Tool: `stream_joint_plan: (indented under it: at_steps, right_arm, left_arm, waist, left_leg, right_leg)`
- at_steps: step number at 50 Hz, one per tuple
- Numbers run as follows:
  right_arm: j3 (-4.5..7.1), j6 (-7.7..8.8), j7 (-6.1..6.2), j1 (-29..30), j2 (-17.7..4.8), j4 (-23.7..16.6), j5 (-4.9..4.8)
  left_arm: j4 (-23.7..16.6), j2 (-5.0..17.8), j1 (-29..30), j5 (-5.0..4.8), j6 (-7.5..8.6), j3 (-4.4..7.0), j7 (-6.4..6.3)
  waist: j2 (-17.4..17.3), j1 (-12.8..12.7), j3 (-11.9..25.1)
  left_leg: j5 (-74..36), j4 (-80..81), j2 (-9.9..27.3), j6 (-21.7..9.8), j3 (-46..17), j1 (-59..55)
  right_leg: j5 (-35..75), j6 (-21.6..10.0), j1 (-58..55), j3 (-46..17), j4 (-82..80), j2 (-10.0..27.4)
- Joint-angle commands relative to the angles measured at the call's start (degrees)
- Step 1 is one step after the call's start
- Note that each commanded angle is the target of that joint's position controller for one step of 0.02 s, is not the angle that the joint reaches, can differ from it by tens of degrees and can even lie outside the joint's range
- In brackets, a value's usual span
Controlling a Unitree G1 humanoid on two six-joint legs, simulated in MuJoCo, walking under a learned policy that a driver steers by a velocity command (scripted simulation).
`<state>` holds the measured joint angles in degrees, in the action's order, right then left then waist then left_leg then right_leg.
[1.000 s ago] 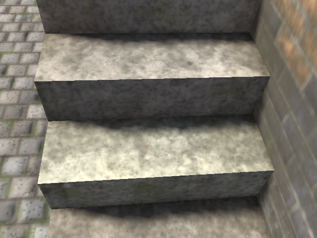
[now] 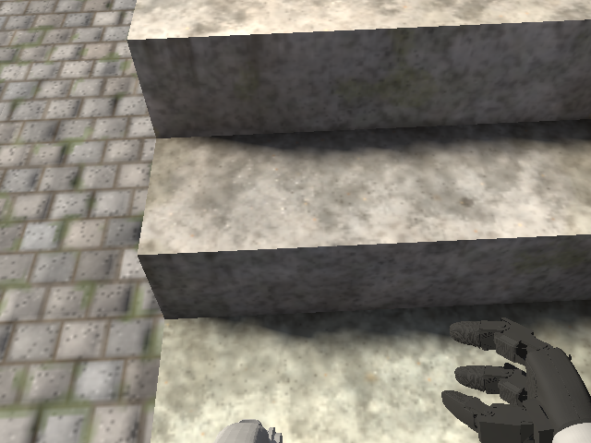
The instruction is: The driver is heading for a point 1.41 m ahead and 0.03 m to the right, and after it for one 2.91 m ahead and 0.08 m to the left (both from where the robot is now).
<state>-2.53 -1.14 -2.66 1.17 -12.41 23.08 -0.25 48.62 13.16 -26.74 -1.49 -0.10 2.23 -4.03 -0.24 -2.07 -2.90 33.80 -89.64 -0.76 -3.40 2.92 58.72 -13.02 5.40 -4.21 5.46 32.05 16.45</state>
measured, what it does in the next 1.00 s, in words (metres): climbs: right foot 0.20 m higher, then left foot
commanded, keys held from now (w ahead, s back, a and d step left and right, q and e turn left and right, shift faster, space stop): w+q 0.34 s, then w+e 0.66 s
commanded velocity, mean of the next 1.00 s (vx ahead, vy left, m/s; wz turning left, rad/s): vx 0.48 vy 0.04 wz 0.06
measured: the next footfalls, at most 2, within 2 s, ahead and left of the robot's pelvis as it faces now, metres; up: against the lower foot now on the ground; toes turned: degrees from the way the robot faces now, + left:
right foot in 0.50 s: +0.44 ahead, +0.06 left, +0.20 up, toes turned +11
left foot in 0.86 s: +0.39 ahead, +0.24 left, +0.20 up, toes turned +8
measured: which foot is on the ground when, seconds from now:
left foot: down 0.00-0.52, up 0.54-0.84, down 0.86-1.00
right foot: up 0.00-0.48, down 0.50-0.84, up 0.86-1.00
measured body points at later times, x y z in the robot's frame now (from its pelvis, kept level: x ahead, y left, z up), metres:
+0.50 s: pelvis +0.30 +0.08 +0.24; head +0.31 +0.13 +0.68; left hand +0.50 +0.26 +0.16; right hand +0.32 -0.15 +0.10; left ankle +0.14 +0.10 -0.51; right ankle +0.41 +0.05 -0.34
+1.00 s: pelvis +0.52 +0.13 +0.36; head +0.55 +0.12 +0.81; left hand +0.74 +0.34 +0.30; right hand +0.53 -0.10 +0.21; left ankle +0.34 +0.24 -0.35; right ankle +0.55 +0.01 +0.03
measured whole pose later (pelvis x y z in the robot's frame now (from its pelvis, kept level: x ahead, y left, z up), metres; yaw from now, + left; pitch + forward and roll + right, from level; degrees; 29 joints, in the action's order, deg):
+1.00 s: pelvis +0.52 +0.13 +0.36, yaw +1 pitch +3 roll +0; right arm -1.4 3.7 1.8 -21.9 -11.4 53.4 3.7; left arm 32.6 11.1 -4.0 -3.6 4.6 -1.9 4.4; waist -2.2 -0.6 -0.1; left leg 30.2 -27.2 2.5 1.4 7.4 -0.2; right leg -48.2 -3.6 74.3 -0.2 141.0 -3.3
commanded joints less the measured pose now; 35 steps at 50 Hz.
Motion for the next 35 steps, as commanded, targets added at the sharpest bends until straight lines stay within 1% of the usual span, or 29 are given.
stream_joint_plan:
  at_steps: [1,2,3,4,5,7,8,9,10,11,12,14,15,17,19,20,21,22,23,24,25,26,27,28,29,30,31,32,35]
  right_arm:
    - [8.61,-0.07,4.86,-20.54,-22.72,4.17,2.1]
    - [7.44,0.46,4.84,-18.46,-18.03,5.53,0.83]
    - [6.34,0.98,3.73,-18.73,-13.06,8.73,0.36]
    - [5.64,1.16,2.98,-18.48,-9.87,11.49,0.48]
    - [5.1,0.8,2.55,-17.69,-7.04,13.35,0.58]
    - [3.23,1.12,2.01,-16.3,-1.76,16.21,0.24]
    - [3.58,1.11,1.55,-15.84,-2.78,16.33,-0.52]
    - [3.58,1.39,1.5,-14.76,-2.8,16.71,-0.16]
    - [3.11,1.54,1.37,-12.77,-1.65,16.19,0.65]
    - [1.79,2.68,1.04,-19.78,0.51,18.99,2.53]
    - [1.61,2.86,1.15,-23.52,-0.24,22.29,2.54]
    - [1.26,2.67,1.58,-25.65,-1.07,24.1,1.5]
    - [1.29,2.07,1.71,-27.08,-1.56,25.04,0.24]
    - [0.66,1.79,3.12,-31.89,-0.23,26.73,0.53]
    - [1.26,1.17,5.11,-35.33,-1.64,30.1,1.41]
    - [1.42,1.44,6.04,-33.37,-2.13,30.24,0.2]
    - [1.62,1.86,7.3,-30.42,-4.32,29.99,-0.18]
    - [2.82,2.47,8.59,-28.6,-8.78,29.14,-0.76]
    - [3.87,3.2,8.96,-27.45,-14.01,30.13,-0.4]
    - [4.57,3.43,7.9,-26.78,-16.85,30.83,1.09]
    - [4.7,3.66,7.56,-24.33,-16.95,29.33,1.99]
    - [5.03,4.36,6.77,-27.25,-10.39,27.88,1.48]
    - [2.74,6.36,4.38,-18.3,-4.19,25.02,3.06]
    - [3.42,8.6,0.18,-16.39,-2.96,21.57,1.4]
    - [2.4,8.95,-1.13,-11.34,-0.67,16.74,0.85]
    - [1.07,8.83,-1.9,-10.25,2.3,15.16,1.66]
    - [0.73,7.84,-2.09,-12.62,2.17,15.01,1.6]
    - [-0.69,7.98,-2.02,-14.87,4.14,13.92,1.54]
    - [-2.23,8.48,-0.64,-13.39,2.85,11.01,2.48]
  left_arm:
    - [-15.8,7.71,13.44,0.51,6.9,2.77,5.16]
    - [-16.88,4.84,18.15,1.51,6.03,1.79,4.76]
    - [-17.43,1.72,20.74,2.54,5.76,0.79,3.95]
    - [-18.02,-1.09,20.64,3.26,5.68,-0.45,3.62]
    - [-18.53,-2.19,20.81,2.8,5.49,-1.0,4.0]
    - [-18.19,-4.01,16.61,1.61,5.47,-2.57,5.05]
    - [-18.42,-6.12,16.16,2.52,5.11,-3.98,4.45]
    - [-18.6,-4.6,17.01,2.95,5.37,-4.19,4.49]
    - [-17.96,-3.2,17.65,3.02,5.39,-4.49,4.43]
    - [-17.44,-6.14,18.88,2.62,5.56,-5.52,4.92]
    - [-18.12,-10.56,21.44,2.33,5.78,-7.24,5.51]
    - [-20.73,-12.22,24.79,1.18,6.52,-8.91,6.0]
    - [-23.73,-12.68,31.91,1.51,6.72,-9.87,6.14]
    - [-28.3,-12.97,44.59,1.54,7.34,-10.93,5.68]
    - [-28.68,-15.2,44.73,1.73,7.69,-11.67,5.51]
    - [-27.0,-11.28,39.7,0.8,8.12,-10.24,5.91]
    - [-23.53,-7.65,31.75,1.17,8.32,-8.61,6.14]
    - [-22.25,-2.73,26.22,1.34,7.95,-6.62,6.22]
    - [-19.76,2.23,19.99,0.6,6.65,-4.27,6.13]
    - [-17.68,7.37,15.28,0.24,5.62,-2.68,6.62]
    - [-14.53,8.08,11.99,0.4,4.58,-2.42,7.16]
    - [-8.14,5.74,4.79,2.92,3.94,-2.57,7.41]
    - [-2.39,7.84,-2.74,5.69,2.5,-2.51,6.57]
    - [-2.57,-4.74,2.18,5.71,1.91,-5.37,5.77]
    - [-2.39,-5.94,5.79,4.27,1.99,-5.04,6.01]
    - [0.54,-6.57,9.63,3.21,3.08,-4.44,6.46]
    - [0.3,-7.22,13.76,2.71,3.97,-4.6,6.3]
    - [0.4,-6.34,16.02,2.72,4.43,-4.47,6.48]
    - [1.04,-2.28,15.24,1.38,5.07,-3.4,4.94]
  waist:
    - [-21.61,7.8,29.72]
    - [-15.07,7.45,22.97]
    - [-7.92,6.17,11.68]
    - [-7.03,3.63,6.3]
    - [-10.09,1.89,4.3]
    - [-9.09,-2.73,2.02]
    - [-6.02,-3.76,1.61]
    - [-3.81,-4.17,0.2]
    - [-1.0,-4.8,-1.2]
    - [2.02,-2.13,1.46]
    - [-0.31,-1.12,0.4]
    - [0.13,-1.17,-2.58]
    - [-0.22,0.25,-3.45]
    - [-4.25,4.86,-4.48]
    - [-8.98,4.32,2.28]
    - [-9.71,1.29,6.24]
    - [-13.21,-2.73,14.46]
    - [-14.3,-6.52,21.19]
    - [-14.42,-10.65,24.47]
    - [-12.96,-12.19,24.16]
    - [-9.45,-13.62,23.84]
    - [8.76,-9.86,25.39]
    - [30.41,-10.46,22.31]
    - [12.08,-4.62,18.6]
    - [0.79,-1.21,10.19]
    - [-4.94,3.81,1.66]
    - [-8.15,7.86,-1.3]
    - [-7.71,10.77,-2.59]
    - [-3.8,12.04,-2.63]
  left_leg:
    - [9.26,72.45,10.61,-8.1,-61.01,-55.14]
    - [15.29,71.09,10.41,-3.62,-56.97,-49.71]
    - [16.15,68.31,8.25,-3.4,-50.69,-42.34]
    - [11.63,65.74,6.42,-2.19,-44.27,-36.36]
    - [10.71,65.17,4.68,-2.99,-42.82,-33.35]
    - [2.7,65.15,4.25,-3.35,-36.23,-32.59]
    - [-5.09,63.43,4.08,-1.72,-31.53,-32.89]
    - [-12.82,63.87,3.31,-1.1,-26.9,-31.97]
    - [-11.91,65.13,1.06,-0.89,-22.77,-27.29]
    - [-16.83,64.76,4.23,-0.19,-24.93,-31.71]
    - [-17.33,65.02,6.58,0.55,-27.78,-37.0]
    - [-13.97,64.88,4.58,4.3,-23.84,-39.35]
    - [-12.59,67.41,1.93,5.61,-21.97,-35.61]
    - [-18.19,76.86,2.2,1.38,-25.5,-28.09]
    - [-32.86,80.42,5.7,-3.58,-25.36,-38.47]
    - [-54.21,79.88,5.52,-2.04,-18.76,-43.3]
    - [-94.48,75.75,5.77,-0.54,-10.75,-46.61]
    - [-121.9,73.95,9.62,-2.1,-11.78,-52.7]
    - [-139.31,69.1,13.63,-4.08,-12.73,-62.09]
    - [-149.64,59.74,14.19,-6.16,-10.57,-69.69]
    - [-148.88,48.76,13.33,-6.95,-10.07,-71.4]
    - [-114.22,20.58,5.03,-1.5,-13.56,-47.1]
    - [-24.74,-10.1,-10.52,3.25,-10.47,-32.73]
    - [-21.96,-23.75,-11.87,1.15,-23.44,-22.8]
    - [-20.96,-26.29,-10.39,-0.18,-22.1,-17.22]
    - [-18.59,-27.27,-8.24,-2.85,-17.94,-10.13]
    - [-18.44,-25.88,-5.1,-3.39,-16.09,-8.16]
    - [-17.97,-22.76,-4.01,-2.71,-13.87,-10.17]
    - [-10.68,-5.84,-0.82,2.03,-0.25,-20.04]
  right_leg:
    - [-7.1,-7.63,40.98,-18.92,65.83,-16.19]
    - [-2.74,-9.39,48.16,-17.32,74.36,-15.49]
    - [-1.08,-10.01,55.44,-14.28,78.06,-15.75]
    - [1.71,-10.6,58.74,-13.57,79.09,-14.33]
    - [-1.19,-11.04,60.03,-12.98,88.68,-15.29]
    - [-1.23,-11.47,67.8,-12.42,97.48,-15.61]
    - [1.14,-11.7,71.17,-12.07,99.04,-14.98]
    - [1.08,-11.27,73.34,-9.64,97.27,-14.9]
    - [5.52,-10.94,71.37,-7.69,88.86,-14.65]
    - [11.16,-10.57,76.54,-5.28,101.95,-15.82]
    - [8.16,-11.04,87.84,-4.72,116.02,-16.37]
    - [9.11,-11.19,95.94,-4.43,113.47,-16.05]
    - [10.96,-10.42,94.32,-0.48,103.4,-16.24]
    - [12.64,-8.89,86.72,5.74,89.5,-17.62]
    - [13.13,-8.13,81.68,8.9,84.8,-17.14]
    - [10.82,-10.28,71.34,10.95,73.85,-17.71]
    - [6.64,-12.66,54.26,13.12,66.22,-20.25]
    - [2.72,-13.32,39.52,9.04,54.08,-20.98]
    - [-4.79,-12.54,33.1,5.67,46.06,-21.15]
    - [-12.32,-13.08,30.68,3.46,35.21,-22.54]
    - [-13.58,-14.16,25.73,-1.2,23.17,-22.28]
    - [-15.2,-25.61,6.19,-24.53,15.77,-13.59]
    - [21.25,-32.81,6.74,-48.26,-0.74,-5.1]
    - [17.31,-29.49,11.88,-49.56,-1.56,-6.22]
    - [-1.25,-26.75,22.2,-45.67,-2.93,-5.98]
    - [-11.54,-25.87,29.8,-39.99,-3.81,-8.28]
    - [-12.77,-23.62,33.23,-32.92,-5.01,-9.98]
    - [-10.12,-22.49,37.65,-25.92,-5.23,-12.17]
    - [-5.4,-24.38,49.33,-16.49,-10.62,-15.94]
